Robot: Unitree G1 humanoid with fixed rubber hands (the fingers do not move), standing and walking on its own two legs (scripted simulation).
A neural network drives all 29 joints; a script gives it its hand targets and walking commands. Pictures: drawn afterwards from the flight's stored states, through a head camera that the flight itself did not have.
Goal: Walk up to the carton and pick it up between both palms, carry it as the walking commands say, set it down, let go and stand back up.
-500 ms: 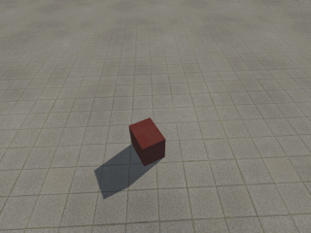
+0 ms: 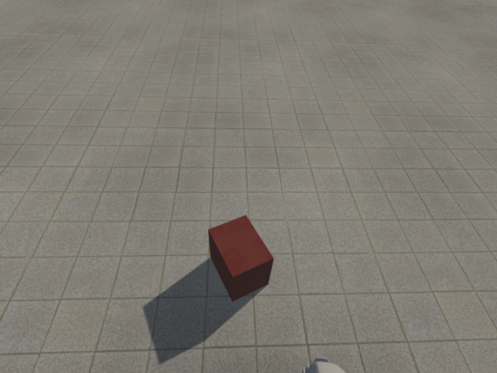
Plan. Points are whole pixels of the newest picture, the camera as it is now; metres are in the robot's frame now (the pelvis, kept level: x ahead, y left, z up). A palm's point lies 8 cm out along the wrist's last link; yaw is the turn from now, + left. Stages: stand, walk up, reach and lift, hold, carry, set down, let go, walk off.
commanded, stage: walk up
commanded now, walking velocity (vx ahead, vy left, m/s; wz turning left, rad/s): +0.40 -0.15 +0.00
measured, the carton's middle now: (239, 257) +0.72 +0.02 -0.67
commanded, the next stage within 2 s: none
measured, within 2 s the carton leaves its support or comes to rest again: neither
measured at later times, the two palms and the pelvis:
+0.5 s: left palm (169, 359) +0.20 +0.16 -0.14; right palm (417, 347) +0.23 -0.32 -0.15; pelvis +0.20 -0.08 +0.00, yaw +0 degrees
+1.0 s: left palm (147, 342) +0.24 +0.21 -0.15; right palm (395, 331) +0.25 -0.28 -0.14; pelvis +0.20 -0.05 -0.01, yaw +1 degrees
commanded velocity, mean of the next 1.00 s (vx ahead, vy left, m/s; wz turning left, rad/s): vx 0.09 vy -0.03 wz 0.02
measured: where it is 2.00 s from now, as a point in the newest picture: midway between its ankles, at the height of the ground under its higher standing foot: outside the picture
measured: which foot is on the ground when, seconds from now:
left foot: down 0.00-0.18, up 0.20-0.64, down 0.66-1.00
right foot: up 0.00-0.16, down 0.18-0.68, up 0.70-1.00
